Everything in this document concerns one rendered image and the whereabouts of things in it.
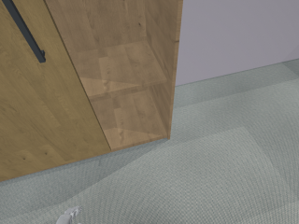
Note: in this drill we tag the left robot hand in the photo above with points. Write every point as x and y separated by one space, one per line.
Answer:
69 215

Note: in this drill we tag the handle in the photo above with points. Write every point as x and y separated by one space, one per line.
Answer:
16 16

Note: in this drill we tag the wardrobe door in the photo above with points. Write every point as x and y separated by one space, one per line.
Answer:
46 117

